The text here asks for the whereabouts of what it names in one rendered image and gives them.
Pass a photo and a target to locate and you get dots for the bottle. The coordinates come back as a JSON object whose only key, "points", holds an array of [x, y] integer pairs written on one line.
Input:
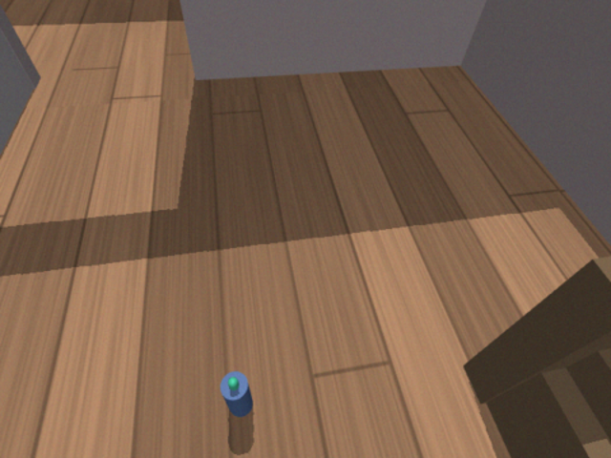
{"points": [[235, 391]]}

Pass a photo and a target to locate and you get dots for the sofa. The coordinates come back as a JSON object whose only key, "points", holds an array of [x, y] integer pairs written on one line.
{"points": [[547, 379]]}

